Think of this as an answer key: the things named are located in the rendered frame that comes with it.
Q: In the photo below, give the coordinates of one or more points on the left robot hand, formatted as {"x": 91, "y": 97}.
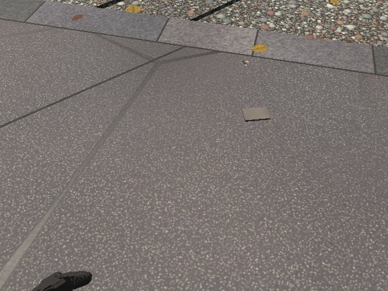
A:
{"x": 64, "y": 281}

